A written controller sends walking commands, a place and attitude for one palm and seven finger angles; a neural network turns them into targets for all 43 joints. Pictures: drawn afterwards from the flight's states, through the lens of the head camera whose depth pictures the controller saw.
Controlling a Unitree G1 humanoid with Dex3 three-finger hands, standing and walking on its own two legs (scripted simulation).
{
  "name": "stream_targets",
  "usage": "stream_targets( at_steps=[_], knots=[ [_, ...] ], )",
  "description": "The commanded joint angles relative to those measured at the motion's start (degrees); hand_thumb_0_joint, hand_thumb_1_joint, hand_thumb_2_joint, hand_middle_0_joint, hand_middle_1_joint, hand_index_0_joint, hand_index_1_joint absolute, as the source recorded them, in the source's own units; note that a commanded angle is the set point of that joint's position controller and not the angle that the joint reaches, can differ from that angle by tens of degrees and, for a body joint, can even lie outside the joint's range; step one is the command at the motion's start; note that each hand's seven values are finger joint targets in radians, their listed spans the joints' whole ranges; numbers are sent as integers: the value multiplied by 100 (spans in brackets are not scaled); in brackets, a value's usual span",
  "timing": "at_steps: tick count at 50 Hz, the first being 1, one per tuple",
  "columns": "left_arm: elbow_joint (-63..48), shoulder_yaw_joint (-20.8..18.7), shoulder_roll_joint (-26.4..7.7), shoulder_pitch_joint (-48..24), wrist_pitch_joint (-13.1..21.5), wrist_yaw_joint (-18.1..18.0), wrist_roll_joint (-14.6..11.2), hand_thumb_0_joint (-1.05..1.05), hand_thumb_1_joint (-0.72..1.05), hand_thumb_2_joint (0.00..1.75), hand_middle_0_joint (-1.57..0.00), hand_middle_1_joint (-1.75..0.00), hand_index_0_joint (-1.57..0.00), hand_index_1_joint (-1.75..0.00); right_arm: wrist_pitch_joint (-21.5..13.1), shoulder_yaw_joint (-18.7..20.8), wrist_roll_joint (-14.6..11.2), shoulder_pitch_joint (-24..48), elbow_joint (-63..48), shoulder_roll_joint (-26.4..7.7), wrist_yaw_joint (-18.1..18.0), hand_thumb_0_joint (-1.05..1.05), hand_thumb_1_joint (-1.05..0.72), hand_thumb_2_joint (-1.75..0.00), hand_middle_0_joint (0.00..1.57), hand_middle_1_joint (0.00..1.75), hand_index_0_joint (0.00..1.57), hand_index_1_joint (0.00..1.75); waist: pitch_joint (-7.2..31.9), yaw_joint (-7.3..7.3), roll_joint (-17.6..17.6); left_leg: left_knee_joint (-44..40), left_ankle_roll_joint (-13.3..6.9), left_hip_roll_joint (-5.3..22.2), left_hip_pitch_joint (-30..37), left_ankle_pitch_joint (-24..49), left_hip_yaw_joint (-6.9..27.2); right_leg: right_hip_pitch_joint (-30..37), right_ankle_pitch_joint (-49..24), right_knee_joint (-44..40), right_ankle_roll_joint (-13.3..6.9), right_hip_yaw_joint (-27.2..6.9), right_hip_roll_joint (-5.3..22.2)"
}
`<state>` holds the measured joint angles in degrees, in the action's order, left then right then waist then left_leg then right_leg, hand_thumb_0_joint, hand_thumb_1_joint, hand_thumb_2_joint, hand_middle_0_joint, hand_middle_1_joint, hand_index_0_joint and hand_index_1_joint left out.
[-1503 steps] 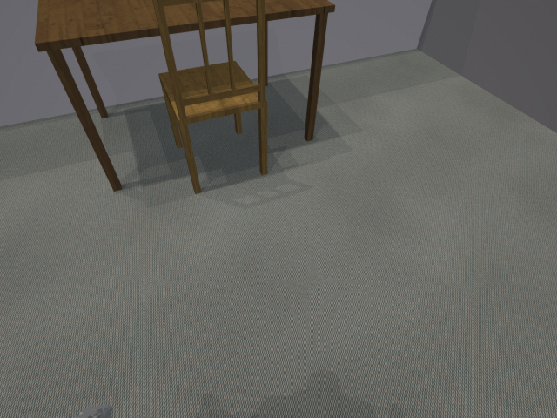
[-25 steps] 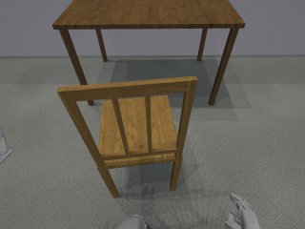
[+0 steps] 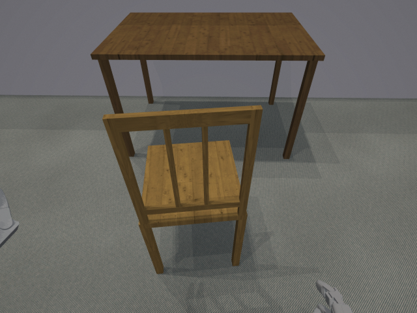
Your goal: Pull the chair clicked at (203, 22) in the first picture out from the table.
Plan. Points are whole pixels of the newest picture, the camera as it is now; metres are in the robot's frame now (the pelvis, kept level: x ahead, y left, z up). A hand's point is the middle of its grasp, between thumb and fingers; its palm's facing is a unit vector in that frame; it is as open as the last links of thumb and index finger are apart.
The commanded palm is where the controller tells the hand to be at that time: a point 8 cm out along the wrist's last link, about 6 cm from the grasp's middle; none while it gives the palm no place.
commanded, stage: stop stepping back and stand still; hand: left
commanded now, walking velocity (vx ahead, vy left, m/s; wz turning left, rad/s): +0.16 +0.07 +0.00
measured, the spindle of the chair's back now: (173, 172) +0.53 +0.15 -0.08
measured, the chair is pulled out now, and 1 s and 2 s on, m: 0.61 0.61 0.61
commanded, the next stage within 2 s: let the arm hang, fingers relaxed in 0.30 s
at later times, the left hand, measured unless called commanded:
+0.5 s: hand (66, 247) +0.22 +0.28 +0.05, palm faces +0.28 -0.83 -0.48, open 7.4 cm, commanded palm none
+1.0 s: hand out of the picture -0.03 +0.20 -0.16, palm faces +0.05 -0.96 -0.26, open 7.2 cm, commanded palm none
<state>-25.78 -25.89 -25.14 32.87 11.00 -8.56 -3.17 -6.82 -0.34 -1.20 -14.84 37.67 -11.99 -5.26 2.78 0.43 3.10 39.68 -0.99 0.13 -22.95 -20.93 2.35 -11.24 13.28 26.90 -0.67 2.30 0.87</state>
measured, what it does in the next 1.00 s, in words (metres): stands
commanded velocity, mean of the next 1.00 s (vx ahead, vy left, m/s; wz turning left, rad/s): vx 0.02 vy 0.00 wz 0.00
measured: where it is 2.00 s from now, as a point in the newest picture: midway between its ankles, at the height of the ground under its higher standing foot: outside the picture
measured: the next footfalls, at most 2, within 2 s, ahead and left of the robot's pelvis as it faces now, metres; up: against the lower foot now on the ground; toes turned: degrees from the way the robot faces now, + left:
none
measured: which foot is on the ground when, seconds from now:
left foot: down 0.00-1.00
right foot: down 0.00-1.00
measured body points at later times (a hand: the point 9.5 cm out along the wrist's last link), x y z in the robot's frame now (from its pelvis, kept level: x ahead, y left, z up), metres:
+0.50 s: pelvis +0.01 +0.01 +0.00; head +0.01 -0.01 +0.45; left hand +0.20 +0.32 +0.08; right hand +0.15 -0.22 -0.12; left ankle +0.03 +0.12 -0.74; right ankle +0.00 -0.13 -0.74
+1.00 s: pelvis +0.00 +0.00 +0.00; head +0.01 -0.01 +0.45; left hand -0.04 +0.25 -0.14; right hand +0.00 -0.23 -0.16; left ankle +0.03 +0.12 -0.74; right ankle +0.00 -0.13 -0.74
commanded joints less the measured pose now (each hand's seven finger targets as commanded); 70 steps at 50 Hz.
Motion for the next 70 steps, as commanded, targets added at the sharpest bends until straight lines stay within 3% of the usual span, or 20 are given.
stream_targets(
  at_steps=[1, 4, 7, 9, 11, 14, 19, 20, 21, 23, 26, 27, 29, 31, 33, 36, 41, 46, 59, 70],
  knots=[
    [-261, -34, -635, -1037, 86, -68, 25, 0, 90, 90, -20, -30, -20, -30, -255, 192, 6, 563, -690, -556, -29, 0, -90, -90, 20, 30, 20, 30, -223, -282, -1724, 725, -87, 120, 756, -149, -73, -1526, 2042, -1544, -726, -1270, 1527],
    [-824, 140, -651, -1590, 174, -123, 163, 0, 90, 90, -20, -30, -20, -30, -309, 145, 76, 862, -824, -613, -160, 0, -90, -90, 20, 30, 20, 30, -854, -258, -577, -1122, -193, 146, 812, -518, -105, -1627, 2312, -850, -388, -655, 849],
    [-1876, -264, -1043, -1497, 350, -238, 219, 0, 90, 90, -20, -30, -20, -30, -462, 215, 45, 702, -1027, -706, -196, 0, -90, -90, 20, 30, 20, 30, -606, -117, 1223, -2530, -556, 1085, 785, -544, 1263, -1066, 782, 480, -10, -228, 148],
    [-1993, -435, -1038, -1124, 361, -205, 217, 0, 90, 90, -20, -30, -20, -30, -509, 185, 43, 781, -998, -591, -168, 0, -90, -90, 20, 30, 20, 30, -336, -94, 1624, -3089, -497, 1212, -114, -2052, 1360, -190, 1054, 950, 78, 8, 57],
    [-1828, -600, -1078, -849, 322, -229, 245, 0, 90, 90, -20, -30, -20, -30, -584, 162, 39, 747, -1013, -483, -148, 0, -90, -90, 20, 30, 20, 30, -509, -29, 1223, -2859, -460, 1085, -627, -1839, 1062, 326, 672, 485, 62, -39, 132],
    [-1397, -568, -925, -403, 353, -201, 133, 0, 90, 90, -20, -30, -20, -30, -644, 203, 24, 625, -935, -527, -92, 0, -90, -90, 20, 30, 20, 30, -145, -90, 130, -1905, -221, 592, 87, -401, 462, 292, 137, -456, -23, -404, 266],
    [-729, -391, -637, -61, 332, -102, 45, 0, 90, 90, -20, -30, -20, -30, -576, 243, -9, 625, -874, -586, -53, 0, -90, -90, 20, 30, 20, 30, -42, -180, -166, -1828, -111, 521, 660, 152, 303, -105, -35, -700, -37, -593, 350],
    [3018, 1905, 716, -620, -722, 756, 664, 0, 90, 90, -20, -30, -20, -30, -468, 412, 181, 408, 379, -1131, 475, 0, -90, -90, 20, 30, 20, 30, -317, -344, -90, -902, -180, 514, 143, 2304, 438, -669, -1666, 489, -12, -166, 503],
    [3203, 1967, 1047, -549, -1135, 862, 565, 0, 90, 90, -20, -30, -20, -30, -141, 374, 155, 218, 446, -674, 463, 0, -90, -90, 20, 30, 20, 30, 186, -175, -144, -1087, -106, 531, 456, 2936, 331, -417, -1493, 368, 80, -172, 443],
    [3381, 2086, 1137, -637, -1222, 868, 542, 0, 90, 90, -20, -30, -20, -30, -8, 340, 203, 222, 394, -711, 429, 0, -90, -90, 20, 30, 20, 30, 362, -91, -412, -1167, -193, 701, 598, 2916, 537, -362, -896, 336, 80, -86, 374],
    [4335, 2088, 781, -1106, -1116, 819, 542, 0, 90, 90, -20, -30, -20, -30, 284, 270, 245, 154, 382, -699, 441, 0, -90, -90, 20, 30, 20, 30, 582, -82, -1915, -775, -188, 431, 812, 2776, 431, 78, -1895, 135, -143, -452, 630],
    [4646, 2111, 692, -1306, -1113, 797, 542, 0, 90, 90, -20, -30, -20, -30, 350, 278, 247, 88, 427, -689, 453, 0, -90, -90, 20, 30, 20, 30, 558, -146, -2085, -754, -125, 305, 896, 2699, 274, 108, -2166, 159, -287, -477, 776],
    [5294, 2189, 621, -1412, -1125, 762, 489, 0, 90, 90, -20, -30, -20, -30, 445, 250, 257, 97, 602, -724, 448, 0, -90, -90, 20, 30, 20, 30, 518, -134, -1593, -963, -104, 290, 1150, 2881, 257, 123, -2230, 187, -291, -459, 754],
    [5936, 2307, 636, -1386, -1145, 740, 435, 0, 90, 90, -20, -30, -20, -30, 479, 195, 250, 172, 817, -696, 448, 0, -90, -90, 20, 30, 20, 30, 162, -67, -352, -1242, -137, 401, 1177, 2942, 358, -63, -1359, 53, -158, -437, 562],
    [6537, 2387, 601, -1273, -1155, 728, 406, 0, 90, 90, -20, -30, -20, -30, 521, 143, 236, 175, 1014, -629, 443, 0, -90, -90, 20, 30, 20, 30, -210, -15, 515, -1415, -130, 391, 953, 2471, 345, -77, -729, -180, -127, -429, 491],
    [7054, 2319, 848, -1051, -1156, 700, 417, 0, 90, 90, -20, -30, -20, -30, 563, 170, 265, -36, 1209, -411, 402, 0, -90, -90, 20, 30, 20, 30, -140, -22, 1219, -1585, -111, 389, 886, 1538, 350, 69, -285, -395, -187, -337, 452],
    [7656, 2473, 841, -1194, -1147, 744, 379, 0, 90, 90, -20, -30, -20, -30, 644, 194, 217, -382, 1463, -435, 401, 0, -90, -90, 20, 30, 20, 30, -397, -66, 204, -1808, -131, 451, 701, 624, 496, -28, 92, -605, -218, -278, 427],
    [8042, 2547, 902, -1131, -1139, 731, 359, 0, 90, 90, -20, -30, -20, -30, 646, 196, 194, -709, 1706, -423, 383, 0, -90, -90, 20, 30, 20, 30, -591, -92, -408, -1855, -165, 471, 751, 612, 458, -199, 248, -704, -224, -296, 457],
    [8517, 2603, 1070, -817, -1129, 659, 353, 0, 90, 90, -20, -30, -20, -30, 650, 142, 189, -1072, 2225, -115, 365, 0, -90, -90, 20, 30, 20, 30, -1011, -71, -420, -1867, -169, 416, 657, 376, 277, -591, 692, -776, -251, -404, 466],
    [8593, 2580, 1323, -776, -1068, 636, 347, 0, 90, 90, -20, -30, -20, -30, 583, 114, 178, -1136, 2355, 113, 309, 0, -90, -90, 20, 30, 20, 30, -808, -62, -243, -1700, -143, 439, 844, 1207, 205, -383, -58, -669, -259, -387, 485]
  ],
)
